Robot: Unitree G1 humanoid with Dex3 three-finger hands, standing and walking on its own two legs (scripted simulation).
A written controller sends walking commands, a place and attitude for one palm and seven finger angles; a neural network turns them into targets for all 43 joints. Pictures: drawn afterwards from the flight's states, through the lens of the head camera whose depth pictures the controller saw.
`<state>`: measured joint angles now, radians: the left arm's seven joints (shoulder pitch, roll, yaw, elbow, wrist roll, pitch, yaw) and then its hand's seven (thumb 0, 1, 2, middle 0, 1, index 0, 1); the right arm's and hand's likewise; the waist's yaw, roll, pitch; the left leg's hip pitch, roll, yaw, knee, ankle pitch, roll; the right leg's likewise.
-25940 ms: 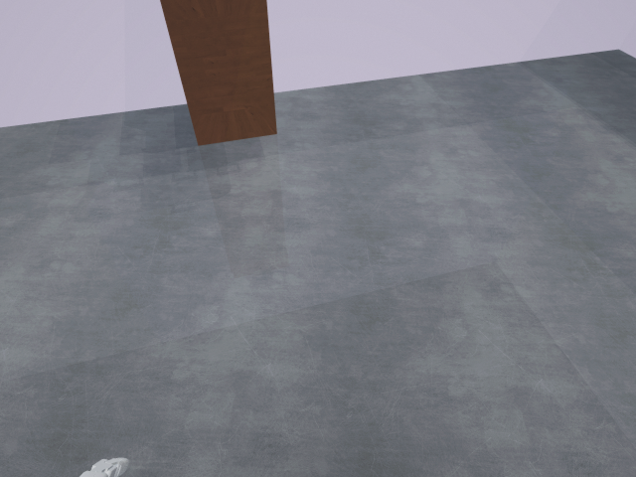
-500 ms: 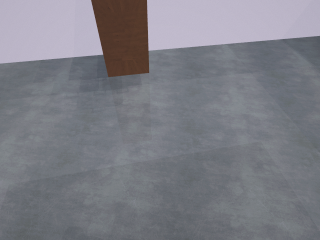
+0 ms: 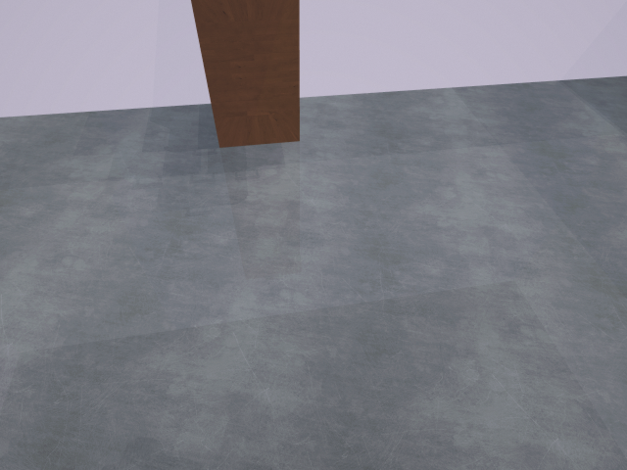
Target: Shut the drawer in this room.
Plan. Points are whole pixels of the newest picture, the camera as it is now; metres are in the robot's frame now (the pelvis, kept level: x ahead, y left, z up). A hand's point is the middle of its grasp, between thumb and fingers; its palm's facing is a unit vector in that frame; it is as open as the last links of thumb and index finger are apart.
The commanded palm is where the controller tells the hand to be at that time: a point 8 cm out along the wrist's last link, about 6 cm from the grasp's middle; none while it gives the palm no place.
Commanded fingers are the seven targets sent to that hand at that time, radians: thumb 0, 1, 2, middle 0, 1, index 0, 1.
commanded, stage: turn or walk to find it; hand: left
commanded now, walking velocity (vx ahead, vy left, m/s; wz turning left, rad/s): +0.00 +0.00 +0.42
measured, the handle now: out of the picture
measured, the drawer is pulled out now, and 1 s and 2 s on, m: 0.22 0.22 0.22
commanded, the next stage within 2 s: stand and wait in 0.18 s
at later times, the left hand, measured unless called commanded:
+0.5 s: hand out of the picture +0.02 +0.19 -0.18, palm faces +0.14 -0.97 -0.22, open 7.4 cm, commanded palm none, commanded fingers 0.00 0.90 0.90 -0.20 -0.30 -0.20 -0.30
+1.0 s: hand out of the picture +0.03 +0.21 -0.19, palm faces +0.20 -0.95 -0.23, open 7.4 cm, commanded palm none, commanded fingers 0.00 0.90 0.90 -0.20 -0.30 -0.20 -0.30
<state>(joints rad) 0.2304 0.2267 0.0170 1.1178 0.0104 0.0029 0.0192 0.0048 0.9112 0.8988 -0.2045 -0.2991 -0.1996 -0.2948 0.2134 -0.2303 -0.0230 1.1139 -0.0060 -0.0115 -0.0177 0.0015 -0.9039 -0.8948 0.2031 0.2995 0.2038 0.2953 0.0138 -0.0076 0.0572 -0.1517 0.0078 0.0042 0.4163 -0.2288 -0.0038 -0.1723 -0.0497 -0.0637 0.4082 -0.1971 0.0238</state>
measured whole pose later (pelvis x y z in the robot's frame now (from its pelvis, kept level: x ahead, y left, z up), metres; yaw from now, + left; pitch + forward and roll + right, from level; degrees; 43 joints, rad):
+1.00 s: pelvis +0.00 -0.01 -0.02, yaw +10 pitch -2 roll -1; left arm 0.16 0.23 0.04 1.04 0.01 0.03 0.02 0.00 0.91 0.90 -0.20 -0.30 -0.20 -0.29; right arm 0.22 -0.23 -0.03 1.06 -0.02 0.03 -0.01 0.00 -0.90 -0.90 0.20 0.30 0.20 0.30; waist 0.01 -0.01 0.08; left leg -0.29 -0.01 -0.03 0.62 -0.31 0.01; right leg -0.22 -0.08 -0.17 0.59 -0.34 0.01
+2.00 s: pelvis +0.32 +0.08 -0.01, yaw +15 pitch +0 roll +0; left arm 0.29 0.17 0.06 1.08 0.03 -0.02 0.00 0.01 0.92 0.90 -0.20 -0.30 -0.20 -0.29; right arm 0.16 -0.16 -0.07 1.02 0.00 -0.10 -0.02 -0.05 -0.96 -0.89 0.21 0.30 0.21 0.30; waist 0.04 -0.03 0.06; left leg -0.22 -0.01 0.19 0.46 -0.25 0.08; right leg -0.55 -0.14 -0.05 1.20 -0.28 0.03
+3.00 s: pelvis +0.61 +0.12 +0.00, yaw +15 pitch -1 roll +0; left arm 0.29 0.14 0.03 1.13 0.02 0.00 -0.01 0.01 0.91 0.90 -0.20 -0.30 -0.20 -0.29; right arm 0.28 -0.16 -0.04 1.11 -0.02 -0.04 -0.01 0.00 -0.92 -0.89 0.20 0.30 0.20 0.30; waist 0.00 0.00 0.03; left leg -0.15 0.05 0.11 0.40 -0.23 0.01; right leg -0.32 -0.08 -0.10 0.72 -0.42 0.02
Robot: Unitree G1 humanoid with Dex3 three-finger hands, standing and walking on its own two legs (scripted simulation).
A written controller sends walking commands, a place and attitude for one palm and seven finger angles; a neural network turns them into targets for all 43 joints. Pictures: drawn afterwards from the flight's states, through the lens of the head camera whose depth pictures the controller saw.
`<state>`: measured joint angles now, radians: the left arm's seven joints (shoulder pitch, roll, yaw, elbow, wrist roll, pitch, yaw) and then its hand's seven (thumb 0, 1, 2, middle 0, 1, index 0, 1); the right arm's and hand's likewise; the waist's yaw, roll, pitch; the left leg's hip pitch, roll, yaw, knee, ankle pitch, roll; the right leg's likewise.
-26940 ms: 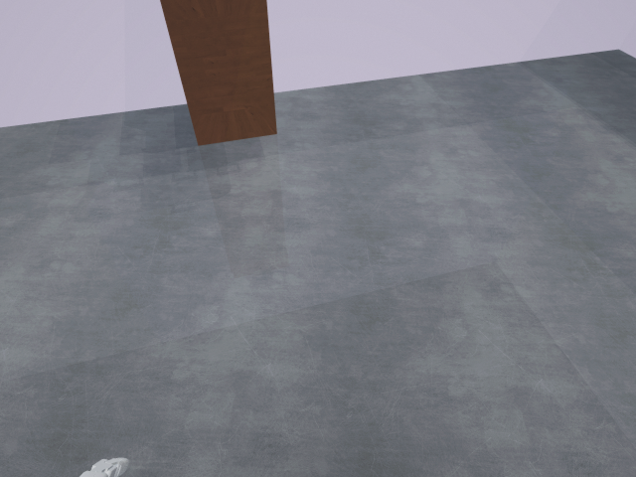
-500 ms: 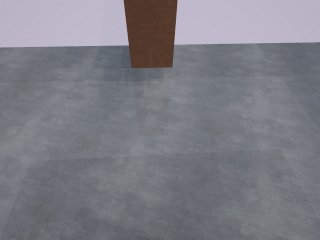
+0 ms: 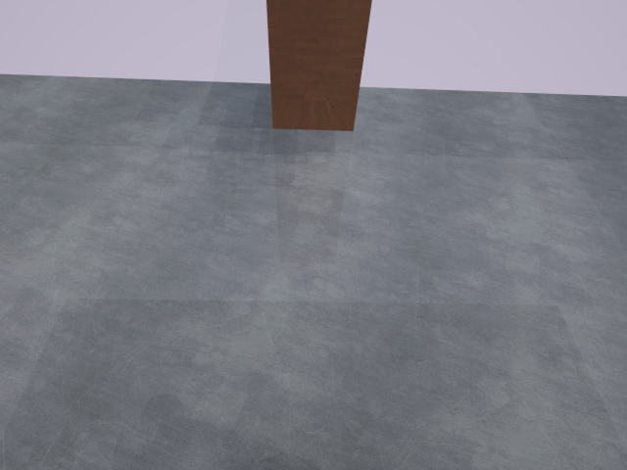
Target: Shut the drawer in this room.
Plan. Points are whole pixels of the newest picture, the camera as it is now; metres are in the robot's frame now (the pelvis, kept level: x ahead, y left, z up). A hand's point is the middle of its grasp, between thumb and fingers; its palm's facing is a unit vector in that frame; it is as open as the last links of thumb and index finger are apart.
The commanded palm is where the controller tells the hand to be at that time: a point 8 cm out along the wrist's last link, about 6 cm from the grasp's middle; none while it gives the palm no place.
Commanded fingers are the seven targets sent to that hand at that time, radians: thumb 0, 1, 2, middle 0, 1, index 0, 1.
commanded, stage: turn or walk to find it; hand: left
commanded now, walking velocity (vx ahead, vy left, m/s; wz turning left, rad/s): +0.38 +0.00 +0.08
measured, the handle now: out of the picture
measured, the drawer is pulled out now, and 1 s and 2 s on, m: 0.22 0.22 0.22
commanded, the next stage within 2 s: stand and wait in 1.22 s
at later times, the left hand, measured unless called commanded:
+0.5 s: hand out of the picture +0.05 +0.10 -0.15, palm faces +0.17 -0.97 -0.19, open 7.4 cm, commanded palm none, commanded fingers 0.00 0.90 0.90 -0.20 -0.30 -0.20 -0.30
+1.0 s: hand (205, 360) +0.30 +0.20 -0.17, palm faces +0.16 -0.97 -0.16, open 7.4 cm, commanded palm none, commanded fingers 0.00 0.90 0.90 -0.20 -0.30 -0.20 -0.30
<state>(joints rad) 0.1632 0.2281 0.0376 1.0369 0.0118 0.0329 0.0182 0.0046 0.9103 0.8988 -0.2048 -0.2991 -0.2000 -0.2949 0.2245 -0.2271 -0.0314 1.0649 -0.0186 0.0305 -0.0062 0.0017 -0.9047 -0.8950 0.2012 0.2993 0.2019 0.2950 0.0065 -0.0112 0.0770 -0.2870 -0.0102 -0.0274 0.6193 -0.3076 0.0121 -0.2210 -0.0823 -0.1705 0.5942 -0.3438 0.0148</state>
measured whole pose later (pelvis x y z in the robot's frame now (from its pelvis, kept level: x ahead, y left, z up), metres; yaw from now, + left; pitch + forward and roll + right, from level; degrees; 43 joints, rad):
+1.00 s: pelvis +0.32 +0.03 +0.01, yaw +5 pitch +0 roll +0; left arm 0.29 0.17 0.06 1.08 0.03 -0.02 0.00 0.01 0.92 0.90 -0.20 -0.30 -0.20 -0.29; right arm 0.16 -0.16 -0.07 1.02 0.00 -0.10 -0.02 -0.05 -0.96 -0.89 0.21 0.30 0.21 0.30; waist 0.04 -0.03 0.06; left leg -0.22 -0.01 0.19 0.46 -0.25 0.08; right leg -0.55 -0.14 -0.05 1.20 -0.28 0.03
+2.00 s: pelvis +0.61 +0.01 +0.02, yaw +5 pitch -1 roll +0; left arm 0.29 0.14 0.03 1.13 0.02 0.00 -0.01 0.01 0.91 0.90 -0.20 -0.30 -0.20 -0.29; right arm 0.28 -0.16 -0.04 1.11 -0.02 -0.04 -0.01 0.00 -0.92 -0.89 0.20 0.30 0.20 0.30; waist 0.00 0.00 0.03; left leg -0.15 0.05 0.11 0.40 -0.23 0.01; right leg -0.32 -0.08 -0.10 0.72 -0.42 0.02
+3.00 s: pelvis +0.67 +0.01 +0.02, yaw +5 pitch -2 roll +0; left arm 0.29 0.13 0.00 1.14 0.01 0.00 0.04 0.00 0.91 0.90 -0.20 -0.30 -0.20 -0.29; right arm 0.29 -0.11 -0.01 1.16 0.00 -0.02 -0.03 0.00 -0.91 -0.89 0.20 0.30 0.20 0.30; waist 0.01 -0.01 0.05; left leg -0.10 0.03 0.12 0.39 -0.26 0.00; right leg -0.11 -0.07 -0.13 0.39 -0.24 0.03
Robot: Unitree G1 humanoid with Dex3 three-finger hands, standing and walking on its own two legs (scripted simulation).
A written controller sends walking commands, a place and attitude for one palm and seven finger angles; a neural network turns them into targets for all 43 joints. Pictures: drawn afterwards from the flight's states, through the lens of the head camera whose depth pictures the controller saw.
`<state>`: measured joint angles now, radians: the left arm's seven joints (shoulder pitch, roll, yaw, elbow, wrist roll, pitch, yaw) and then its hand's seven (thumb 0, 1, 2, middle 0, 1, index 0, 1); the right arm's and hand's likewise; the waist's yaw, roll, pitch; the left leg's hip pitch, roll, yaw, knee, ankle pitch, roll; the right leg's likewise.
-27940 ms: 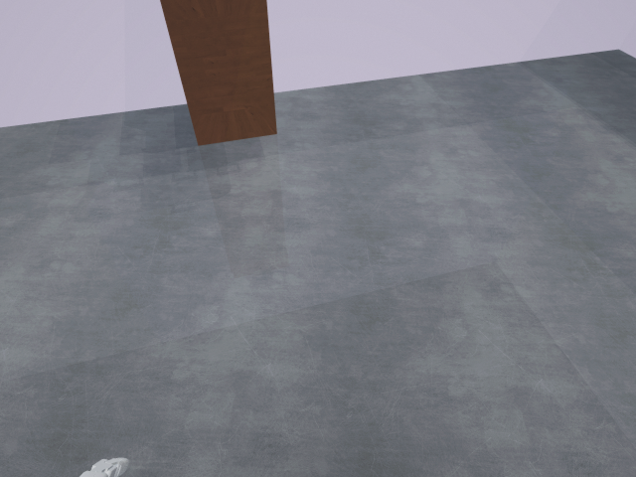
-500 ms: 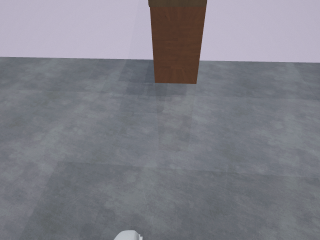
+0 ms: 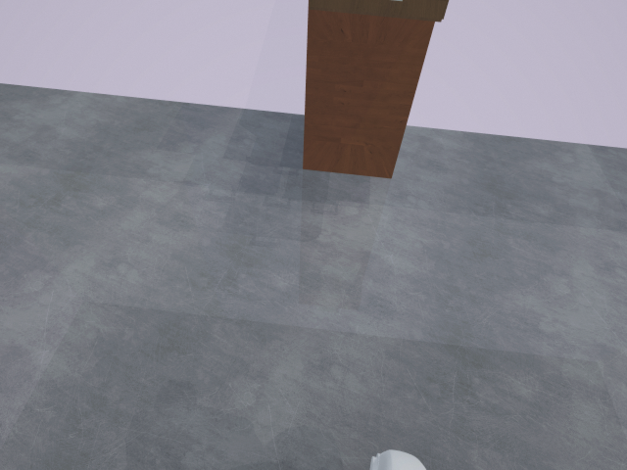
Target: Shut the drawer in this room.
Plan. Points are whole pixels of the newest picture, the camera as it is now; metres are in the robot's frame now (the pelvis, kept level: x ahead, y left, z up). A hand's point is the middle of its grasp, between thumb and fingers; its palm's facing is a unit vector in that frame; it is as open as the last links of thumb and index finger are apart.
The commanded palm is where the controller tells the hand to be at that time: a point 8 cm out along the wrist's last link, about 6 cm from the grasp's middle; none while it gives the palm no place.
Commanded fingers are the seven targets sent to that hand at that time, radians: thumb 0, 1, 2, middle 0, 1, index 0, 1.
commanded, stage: turn or walk to find it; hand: left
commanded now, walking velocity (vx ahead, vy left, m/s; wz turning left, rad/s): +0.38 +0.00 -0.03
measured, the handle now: out of the picture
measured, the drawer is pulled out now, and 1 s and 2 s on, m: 0.22 0.22 0.22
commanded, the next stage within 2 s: stand and wait in 0.22 s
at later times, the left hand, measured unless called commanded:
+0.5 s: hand (261, 358) +0.31 +0.11 -0.16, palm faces +0.04 -0.98 -0.20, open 7.2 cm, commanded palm none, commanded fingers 0.00 0.90 0.90 -0.20 -0.30 -0.20 -0.30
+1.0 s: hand (252, 376) +0.28 +0.12 -0.17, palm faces +0.05 -0.99 -0.14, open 7.4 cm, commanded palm none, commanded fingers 0.00 0.90 0.90 -0.20 -0.30 -0.20 -0.30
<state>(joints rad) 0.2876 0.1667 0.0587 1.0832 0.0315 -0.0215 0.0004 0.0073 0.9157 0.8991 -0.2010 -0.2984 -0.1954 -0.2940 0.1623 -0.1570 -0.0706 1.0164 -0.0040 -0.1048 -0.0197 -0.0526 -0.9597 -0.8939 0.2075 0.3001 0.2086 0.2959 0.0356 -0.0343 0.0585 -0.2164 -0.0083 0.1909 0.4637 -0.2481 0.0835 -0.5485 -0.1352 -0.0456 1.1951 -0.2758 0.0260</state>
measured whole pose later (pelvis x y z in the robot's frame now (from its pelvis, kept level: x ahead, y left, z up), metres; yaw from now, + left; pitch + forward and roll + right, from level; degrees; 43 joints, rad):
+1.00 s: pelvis +0.29 -0.04 +0.01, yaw +0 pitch -1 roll +0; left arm 0.29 0.14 0.03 1.13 0.02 0.00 -0.01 0.01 0.91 0.90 -0.20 -0.30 -0.20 -0.29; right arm 0.28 -0.16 -0.04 1.11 -0.02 -0.04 -0.01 0.00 -0.92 -0.89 0.20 0.30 0.20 0.30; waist 0.00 0.00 0.03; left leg -0.15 0.05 0.11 0.40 -0.23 0.01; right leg -0.32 -0.08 -0.10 0.72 -0.42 0.02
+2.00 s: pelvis +0.35 -0.04 +0.01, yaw +1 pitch -2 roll +0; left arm 0.29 0.13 0.00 1.14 0.01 0.00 0.04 0.00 0.91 0.90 -0.20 -0.30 -0.20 -0.29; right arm 0.29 -0.11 -0.01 1.16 0.00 -0.02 -0.03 0.00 -0.91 -0.89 0.20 0.30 0.20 0.30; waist 0.01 -0.01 0.05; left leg -0.10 0.03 0.12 0.39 -0.26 0.00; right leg -0.11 -0.07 -0.13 0.39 -0.24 0.03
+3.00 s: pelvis +0.32 -0.08 -0.01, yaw -11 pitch +0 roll +1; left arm 0.24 0.18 0.07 0.97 0.01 0.02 0.01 0.00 0.91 0.90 -0.20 -0.30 -0.20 -0.29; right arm 0.13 -0.22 -0.08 1.00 -0.02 0.06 -0.01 0.00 -0.90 -0.89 0.20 0.30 0.20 0.30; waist 0.04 0.04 0.12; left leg -0.44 0.08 0.05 1.10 -0.44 -0.05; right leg -0.30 0.02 -0.06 0.59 -0.30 -0.07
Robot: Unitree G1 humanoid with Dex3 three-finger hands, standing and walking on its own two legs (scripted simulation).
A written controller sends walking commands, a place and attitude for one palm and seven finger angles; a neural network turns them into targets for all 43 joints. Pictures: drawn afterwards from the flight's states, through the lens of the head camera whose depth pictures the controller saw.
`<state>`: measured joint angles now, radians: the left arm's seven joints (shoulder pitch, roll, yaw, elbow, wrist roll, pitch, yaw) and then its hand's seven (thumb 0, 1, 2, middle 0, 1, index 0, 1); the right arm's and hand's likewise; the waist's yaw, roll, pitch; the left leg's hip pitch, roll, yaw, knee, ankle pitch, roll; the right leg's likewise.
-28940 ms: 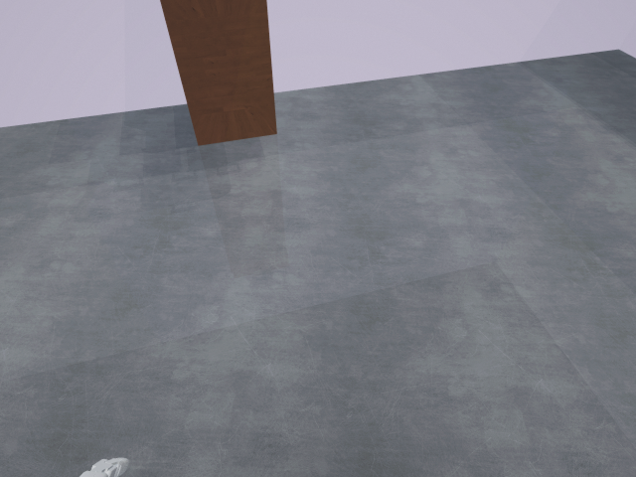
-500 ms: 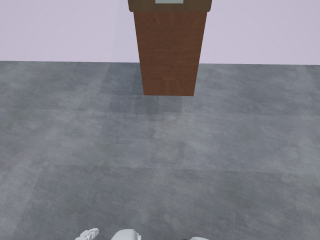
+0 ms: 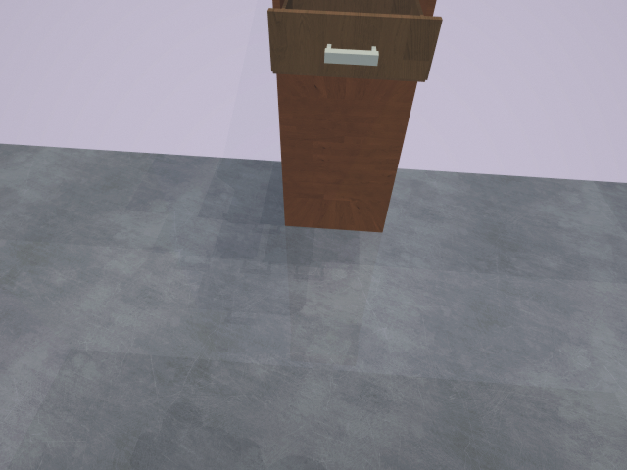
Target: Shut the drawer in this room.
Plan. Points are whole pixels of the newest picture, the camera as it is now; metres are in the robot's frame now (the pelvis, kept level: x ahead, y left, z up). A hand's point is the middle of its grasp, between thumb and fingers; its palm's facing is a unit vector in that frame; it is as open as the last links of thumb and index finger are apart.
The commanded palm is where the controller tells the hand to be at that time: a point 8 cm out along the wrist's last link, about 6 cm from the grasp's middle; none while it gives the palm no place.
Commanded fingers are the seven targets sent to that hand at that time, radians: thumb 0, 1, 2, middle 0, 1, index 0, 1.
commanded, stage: stand and wait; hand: left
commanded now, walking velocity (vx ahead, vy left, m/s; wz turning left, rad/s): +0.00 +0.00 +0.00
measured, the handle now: (351, 52) +0.95 -0.02 +0.10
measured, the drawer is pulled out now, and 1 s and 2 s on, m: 0.22 0.22 0.22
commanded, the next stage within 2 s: look at it before walking up in 0.80 s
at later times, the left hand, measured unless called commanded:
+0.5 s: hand out of the picture +0.04 +0.14 -0.18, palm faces +0.07 -0.99 -0.15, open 7.3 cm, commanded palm none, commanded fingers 0.00 0.90 0.90 -0.20 -0.30 -0.20 -0.30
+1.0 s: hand out of the picture +0.04 +0.16 -0.18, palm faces +0.05 -0.99 -0.16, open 7.4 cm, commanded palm none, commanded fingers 0.00 0.90 0.90 -0.20 -0.30 -0.20 -0.30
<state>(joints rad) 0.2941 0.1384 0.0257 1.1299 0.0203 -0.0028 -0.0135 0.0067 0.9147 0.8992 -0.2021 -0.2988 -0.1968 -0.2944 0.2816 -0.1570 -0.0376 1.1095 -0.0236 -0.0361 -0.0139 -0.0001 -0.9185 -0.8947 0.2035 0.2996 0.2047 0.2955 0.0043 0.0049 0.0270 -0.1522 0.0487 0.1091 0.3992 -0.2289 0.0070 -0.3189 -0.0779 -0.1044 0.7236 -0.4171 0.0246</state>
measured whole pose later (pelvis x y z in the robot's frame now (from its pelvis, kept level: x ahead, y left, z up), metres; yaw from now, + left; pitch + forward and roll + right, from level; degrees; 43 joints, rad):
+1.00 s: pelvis +0.06 +0.00 +0.00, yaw +0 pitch -2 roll +0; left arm 0.29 0.13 0.00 1.14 0.01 0.00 0.04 0.00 0.91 0.90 -0.20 -0.30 -0.20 -0.29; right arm 0.29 -0.11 -0.01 1.16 0.00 -0.02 -0.03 0.00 -0.91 -0.89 0.20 0.30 0.20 0.30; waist 0.01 -0.01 0.05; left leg -0.10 0.03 0.12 0.39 -0.26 0.00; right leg -0.11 -0.07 -0.13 0.39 -0.24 0.03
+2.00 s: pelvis +0.03 -0.04 -0.01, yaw -12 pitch +0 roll +1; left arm 0.24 0.18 0.07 0.97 0.01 0.02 0.01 0.00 0.91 0.90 -0.20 -0.30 -0.20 -0.29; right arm 0.13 -0.22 -0.08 1.00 -0.02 0.06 -0.01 0.00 -0.90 -0.89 0.20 0.30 0.20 0.30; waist 0.04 0.04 0.12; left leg -0.44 0.08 0.05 1.10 -0.44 -0.05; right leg -0.30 0.02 -0.06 0.59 -0.30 -0.07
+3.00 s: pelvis +0.24 -0.06 -0.03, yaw -47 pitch -1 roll +0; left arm 0.00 0.21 0.05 0.86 0.01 0.00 -0.02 0.00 0.91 0.90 -0.20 -0.30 -0.20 -0.29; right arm 0.40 -0.18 -0.06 1.03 0.00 0.03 -0.01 0.00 -0.90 -0.89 0.20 0.30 0.20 0.30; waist -0.06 0.00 0.17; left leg -0.25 0.15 0.23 1.07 -0.53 -0.05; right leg -0.38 0.01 -0.12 0.69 -0.25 -0.07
